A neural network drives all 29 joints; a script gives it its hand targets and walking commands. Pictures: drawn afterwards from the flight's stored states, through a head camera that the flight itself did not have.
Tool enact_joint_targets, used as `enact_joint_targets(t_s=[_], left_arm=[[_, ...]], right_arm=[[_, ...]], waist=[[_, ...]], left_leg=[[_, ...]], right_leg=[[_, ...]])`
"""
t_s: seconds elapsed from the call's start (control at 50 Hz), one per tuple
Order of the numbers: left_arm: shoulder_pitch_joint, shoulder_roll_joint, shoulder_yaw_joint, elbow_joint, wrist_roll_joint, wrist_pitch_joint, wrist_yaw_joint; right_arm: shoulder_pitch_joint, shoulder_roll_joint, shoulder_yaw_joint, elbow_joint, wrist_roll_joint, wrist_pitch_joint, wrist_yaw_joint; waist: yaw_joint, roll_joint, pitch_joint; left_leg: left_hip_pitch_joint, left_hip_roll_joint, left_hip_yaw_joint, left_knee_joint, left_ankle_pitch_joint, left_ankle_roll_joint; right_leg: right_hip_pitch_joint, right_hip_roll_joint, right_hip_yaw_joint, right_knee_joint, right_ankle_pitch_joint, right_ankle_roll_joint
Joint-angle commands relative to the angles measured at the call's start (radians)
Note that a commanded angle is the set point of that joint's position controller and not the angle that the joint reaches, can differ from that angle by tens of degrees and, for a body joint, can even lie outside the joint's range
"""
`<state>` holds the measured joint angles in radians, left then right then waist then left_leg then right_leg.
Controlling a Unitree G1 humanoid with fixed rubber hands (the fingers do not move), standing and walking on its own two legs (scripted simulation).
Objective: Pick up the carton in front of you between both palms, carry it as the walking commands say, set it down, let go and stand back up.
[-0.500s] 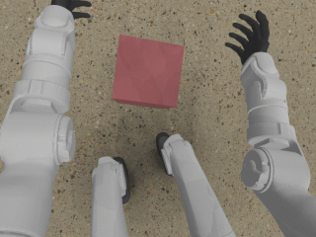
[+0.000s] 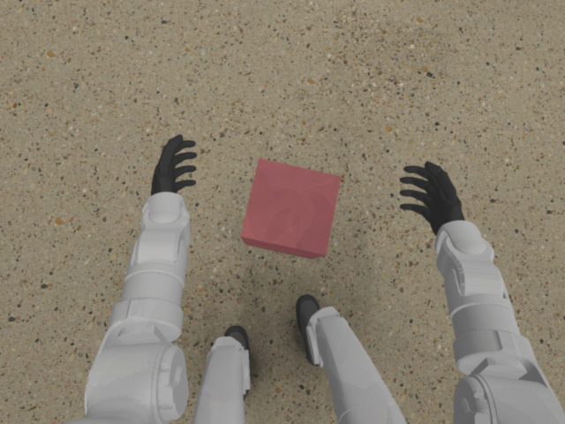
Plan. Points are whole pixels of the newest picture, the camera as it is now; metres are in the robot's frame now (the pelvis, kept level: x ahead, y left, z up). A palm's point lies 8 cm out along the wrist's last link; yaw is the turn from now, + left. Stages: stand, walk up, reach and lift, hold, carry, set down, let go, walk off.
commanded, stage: let go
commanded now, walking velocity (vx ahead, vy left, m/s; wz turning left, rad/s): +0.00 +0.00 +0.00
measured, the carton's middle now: (288, 214) +0.45 -0.10 -0.57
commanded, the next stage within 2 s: stand in 1.16 s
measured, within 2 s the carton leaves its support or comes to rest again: neither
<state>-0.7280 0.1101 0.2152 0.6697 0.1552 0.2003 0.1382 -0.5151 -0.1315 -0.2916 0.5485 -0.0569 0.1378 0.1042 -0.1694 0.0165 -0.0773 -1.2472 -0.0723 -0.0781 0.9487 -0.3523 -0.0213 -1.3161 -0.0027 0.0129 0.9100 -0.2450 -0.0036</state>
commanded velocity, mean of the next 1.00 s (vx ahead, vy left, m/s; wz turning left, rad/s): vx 0.00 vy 0.00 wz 0.00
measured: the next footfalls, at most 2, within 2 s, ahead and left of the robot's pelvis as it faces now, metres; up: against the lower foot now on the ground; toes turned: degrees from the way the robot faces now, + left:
none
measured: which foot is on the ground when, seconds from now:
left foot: down 0.00-1.00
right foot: down 0.00-1.00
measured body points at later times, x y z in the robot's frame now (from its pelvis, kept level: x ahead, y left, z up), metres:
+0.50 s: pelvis +0.07 -0.01 +0.07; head +0.16 +0.00 +0.51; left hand +0.33 +0.18 -0.03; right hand +0.22 -0.25 +0.00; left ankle +0.03 +0.13 -0.66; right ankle +0.07 -0.11 -0.66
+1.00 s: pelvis +0.07 +0.02 +0.08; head +0.07 +0.02 +0.53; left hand +0.25 +0.24 +0.00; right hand +0.23 -0.23 +0.01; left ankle +0.03 +0.13 -0.66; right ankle +0.07 -0.11 -0.66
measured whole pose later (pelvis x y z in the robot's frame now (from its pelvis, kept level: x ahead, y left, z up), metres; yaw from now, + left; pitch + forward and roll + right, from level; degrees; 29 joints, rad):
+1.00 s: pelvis +0.07 +0.02 +0.08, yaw -4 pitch -3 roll -1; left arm 0.23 0.21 0.01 0.47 -0.02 0.08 -0.02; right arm 0.21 -0.24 -0.04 0.40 -0.02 0.19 0.03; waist 0.00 0.02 0.06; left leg -0.08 -0.03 -0.04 0.48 -0.34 0.03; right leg -0.17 0.02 0.06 0.47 -0.24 0.02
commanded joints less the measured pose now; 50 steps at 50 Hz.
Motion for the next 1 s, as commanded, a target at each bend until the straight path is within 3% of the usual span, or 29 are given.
enact_joint_targets(t_s=[0.0, 0.1, 0.2, 0.28, 0.36, 0.52, 0.66, 0.78, 0.8, 0.82, 0.84, 0.98], left_arm=[[-0.091, 0.013, -0.008, -0.219, -0.007, -0.042, 0.029], [0.143, 0.025, -0.028, -0.211, -0.033, -0.089, 0.012], [0.355, 0.062, -0.048, -0.165, -0.056, -0.144, -0.022], [0.493, 0.089, -0.064, -0.162, -0.07, -0.182, -0.046], [0.601, 0.105, -0.074, -0.183, -0.072, -0.202, -0.063], [0.783, 0.125, -0.106, -0.236, -0.095, -0.196, -0.111], [0.891, 0.145, -0.155, -0.299, -0.146, -0.171, -0.167], [0.903, 0.161, -0.176, -0.337, -0.164, -0.134, -0.192], [0.902, 0.164, -0.177, -0.342, -0.164, -0.128, -0.194], [0.942, 0.154, -0.183, -0.271, -0.18, -0.155, -0.174], [0.932, 0.16, -0.181, -0.297, -0.173, -0.159, -0.164], [0.91, 0.18, -0.175, -0.284, -0.169, -0.132, -0.156]], right_arm=[[0.025, -0.152, 0.047, -0.13, 0.014, -0.034, 0.027], [0.229, -0.151, 0.136, -0.135, 0.043, -0.058, 0.035], [0.411, -0.144, 0.209, -0.194, 0.076, -0.095, 0.018], [0.554, -0.139, 0.258, -0.253, 0.092, -0.115, -0.007], [0.646, -0.146, 0.276, -0.287, 0.1, -0.122, -0.024], [0.7, -0.17, 0.253, -0.239, 0.1, -0.114, -0.024], [0.742, -0.187, 0.22, -0.193, 0.066, -0.097, -0.032], [0.729, -0.193, 0.201, -0.197, 0.042, -0.061, -0.033], [0.725, -0.194, 0.2, -0.199, 0.041, -0.054, -0.032], [0.684, -0.245, 0.189, -0.25, 0.028, -0.008, -0.059], [0.71, -0.234, 0.2, -0.237, 0.029, 0.005, -0.068], [0.693, -0.206, 0.227, -0.25, 0.037, 0.054, -0.083]], waist=[[-0.034, 0.079, -0.725], [-0.014, 0.008, -0.535], [0.02, -0.065, -0.438], [0.04, -0.09, -0.375], [0.065, -0.063, -0.306], [0.125, 0.038, -0.128], [0.144, 0.029, -0.022], [0.152, 0.012, 0.067], [0.154, 0.012, 0.079], [0.141, 0.005, 0.03], [0.154, 0.031, 0.042], [0.162, 0.034, 0.108]], left_leg=[[0.404, -0.028, 0.061, -0.175, 0.111, -0.025], [0.388, -0.019, 0.074, -0.257, 0.014, -0.008], [0.424, -0.015, 0.075, -0.313, 0.031, 0.012], [0.504, -0.013, 0.073, -0.36, 0.081, 0.023], [0.628, -0.005, 0.061, -0.414, 0.141, 0.024], [0.896, 0.03, 0.043, -0.521, 0.297, 0.002], [1.029, 0.059, 0.032, -0.58, 0.402, -0.009], [1.039, 0.07, 0.025, -0.606, 0.355, -0.004], [1.036, 0.071, 0.025, -0.608, 0.343, -0.002], [1.097, 0.082, 0.01, -0.584, 0.437, -0.015], [1.091, 0.08, 0.011, -0.566, 0.466, -0.022], [1.057, 0.068, 0.029, -0.571, 0.381, -0.007]], right_leg=[[0.72, 0.048, -0.059, -0.074, 0.297, 0.026], [0.913, 0.035, -0.011, -0.163, 0.267, 0.031], [1.127, 0.016, 0.042, -0.22, 0.391, 0.04], [1.238, 0.003, 0.067, -0.257, 0.531, 0.053], [1.267, 0.005, 0.061, -0.298, 0.586, 0.06], [1.235, 0.044, 0.011, -0.412, 0.423, 0.037], [1.262, 0.068, -0.006, -0.481, 0.332, 0.02], [1.281, 0.077, -0.018, -0.494, 0.245, 0.015], [1.287, 0.077, -0.02, -0.493, 0.234, 0.015], [1.244, 0.102, -0.037, -0.455, 0.2, 0.015], [1.234, 0.1, -0.035, -0.453, 0.185, 0.014], [1.233, 0.089, -0.025, -0.456, 0.161, 0.014]])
